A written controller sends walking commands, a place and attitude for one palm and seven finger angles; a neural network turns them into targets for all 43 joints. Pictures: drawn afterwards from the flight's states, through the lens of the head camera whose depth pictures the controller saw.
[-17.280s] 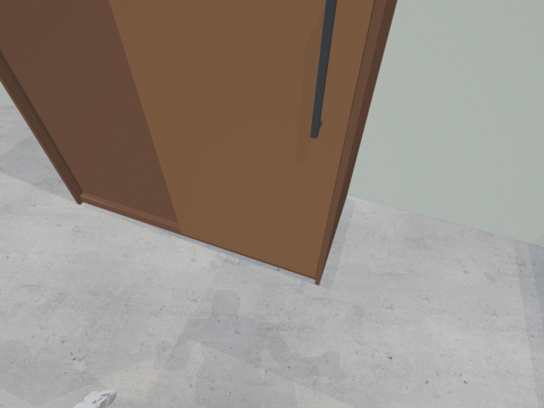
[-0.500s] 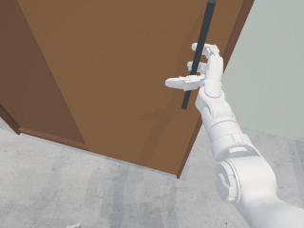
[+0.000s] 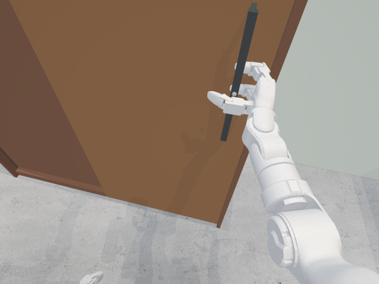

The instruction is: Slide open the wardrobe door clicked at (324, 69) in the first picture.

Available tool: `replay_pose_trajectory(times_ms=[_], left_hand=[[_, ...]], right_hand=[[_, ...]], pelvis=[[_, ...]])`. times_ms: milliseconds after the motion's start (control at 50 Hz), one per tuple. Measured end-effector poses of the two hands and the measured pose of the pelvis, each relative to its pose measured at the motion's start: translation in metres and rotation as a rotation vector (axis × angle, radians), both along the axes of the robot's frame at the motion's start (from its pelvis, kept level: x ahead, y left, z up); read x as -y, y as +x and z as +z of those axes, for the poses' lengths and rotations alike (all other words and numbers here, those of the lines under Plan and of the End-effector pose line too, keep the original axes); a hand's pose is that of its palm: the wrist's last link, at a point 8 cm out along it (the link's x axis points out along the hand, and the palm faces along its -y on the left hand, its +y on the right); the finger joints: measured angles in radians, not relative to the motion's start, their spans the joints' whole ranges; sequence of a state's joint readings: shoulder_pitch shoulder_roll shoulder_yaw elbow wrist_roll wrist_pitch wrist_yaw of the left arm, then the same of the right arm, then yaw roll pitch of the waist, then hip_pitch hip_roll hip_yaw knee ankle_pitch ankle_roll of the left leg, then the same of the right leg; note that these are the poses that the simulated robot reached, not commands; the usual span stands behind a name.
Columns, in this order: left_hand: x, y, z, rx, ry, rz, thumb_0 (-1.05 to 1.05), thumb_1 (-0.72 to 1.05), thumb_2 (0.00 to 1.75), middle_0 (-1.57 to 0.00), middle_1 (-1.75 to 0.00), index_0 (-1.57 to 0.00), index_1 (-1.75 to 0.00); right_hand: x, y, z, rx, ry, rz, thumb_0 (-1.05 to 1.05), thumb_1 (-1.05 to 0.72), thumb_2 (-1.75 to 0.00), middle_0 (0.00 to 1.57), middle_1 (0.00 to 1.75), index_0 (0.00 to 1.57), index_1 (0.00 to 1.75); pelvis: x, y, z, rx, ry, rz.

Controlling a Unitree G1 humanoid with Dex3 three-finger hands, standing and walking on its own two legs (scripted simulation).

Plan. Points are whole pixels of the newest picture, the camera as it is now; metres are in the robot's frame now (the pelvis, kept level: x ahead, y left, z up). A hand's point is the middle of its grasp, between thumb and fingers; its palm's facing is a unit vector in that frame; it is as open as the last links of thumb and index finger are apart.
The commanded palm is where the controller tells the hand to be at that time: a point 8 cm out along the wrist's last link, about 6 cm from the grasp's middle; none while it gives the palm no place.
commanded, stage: grip the handle and tug to test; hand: right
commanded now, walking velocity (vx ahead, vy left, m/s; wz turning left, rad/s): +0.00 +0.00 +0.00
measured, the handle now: (235, 85) +0.52 -0.04 +0.16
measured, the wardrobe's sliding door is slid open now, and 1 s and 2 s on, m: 0.00 0.00 0.00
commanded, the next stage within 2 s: tug the door sideways, standing still in 1.04 s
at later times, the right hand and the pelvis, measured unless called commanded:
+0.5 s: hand (234, 92) +0.46 -0.03 +0.18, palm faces +0.10 +1.00 +0.01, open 6.8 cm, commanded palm +0.43 -0.08 +0.18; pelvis +0.00 +0.00 +0.00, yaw +0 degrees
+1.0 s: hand (233, 95) +0.45 -0.03 +0.18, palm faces +0.09 +1.00 +0.02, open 6.8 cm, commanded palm +0.40 -0.08 +0.18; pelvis +0.01 +0.00 +0.00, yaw +1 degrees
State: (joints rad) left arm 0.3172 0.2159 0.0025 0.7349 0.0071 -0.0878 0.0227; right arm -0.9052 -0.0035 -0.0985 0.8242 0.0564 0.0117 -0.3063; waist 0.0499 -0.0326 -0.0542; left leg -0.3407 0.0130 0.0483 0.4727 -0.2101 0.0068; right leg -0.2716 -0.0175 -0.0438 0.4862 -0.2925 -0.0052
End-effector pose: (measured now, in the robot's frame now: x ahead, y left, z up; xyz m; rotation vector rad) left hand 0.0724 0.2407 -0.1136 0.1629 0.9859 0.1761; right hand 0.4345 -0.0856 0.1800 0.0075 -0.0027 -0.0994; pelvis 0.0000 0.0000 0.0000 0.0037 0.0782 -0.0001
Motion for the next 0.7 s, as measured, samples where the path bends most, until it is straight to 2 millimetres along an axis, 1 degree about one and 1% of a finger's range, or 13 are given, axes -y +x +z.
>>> replay_pose_trajectory(times_ms=[120,220,360,520,700], left_hand=[[0.003,0.011,0.003,0.030,0.005,-0.014,0.01,0.90,0.90,-0.20,-0.30,-0.20,-0.30],[0.005,0.011,0.003,0.031,0.004,-0.016,0.01,0.90,0.90,-0.20,-0.30,-0.20,-0.30],[0.005,0.001,0.001,0.008,0.003,0.000,0.01,0.90,0.90,-0.20,-0.30,-0.20,-0.30],[0.003,-0.012,-0.002,-0.025,0.007,0.011,0.01,0.90,0.90,-0.20,-0.30,-0.20,-0.30],[0.003,-0.017,-0.002,-0.020,0.004,0.019,0.01,0.90,0.90,-0.20,-0.30,-0.20,-0.30]], right_hand=[[-0.001,0.000,0.002,-0.013,0.001,-0.002,0.00,-0.27,-0.63,0.38,1.31,0.38,1.31],[0.003,0.002,0.004,-0.010,0.013,-0.006,0.01,-0.50,-0.73,0.40,1.33,0.40,1.34],[0.001,0.001,0.003,0.000,0.016,0.009,0.01,-0.53,-0.73,0.36,1.35,0.35,1.36],[0.000,0.000,0.004,-0.002,0.005,0.001,0.00,-0.54,-0.75,0.34,1.36,0.34,1.37],[-0.002,-0.001,0.004,-0.008,0.006,-0.006,0.01,-0.55,-0.74,0.32,1.36,0.33,1.37]], pelvis=[[0.000,-0.002,0.000,0.005,-0.001,-0.003],[0.001,-0.003,0.000,0.003,-0.002,0.000],[0.002,-0.002,0.000,0.005,-0.001,0.005],[0.003,-0.004,0.000,0.006,-0.001,0.003],[0.002,-0.006,0.000,0.006,-0.002,0.008]])
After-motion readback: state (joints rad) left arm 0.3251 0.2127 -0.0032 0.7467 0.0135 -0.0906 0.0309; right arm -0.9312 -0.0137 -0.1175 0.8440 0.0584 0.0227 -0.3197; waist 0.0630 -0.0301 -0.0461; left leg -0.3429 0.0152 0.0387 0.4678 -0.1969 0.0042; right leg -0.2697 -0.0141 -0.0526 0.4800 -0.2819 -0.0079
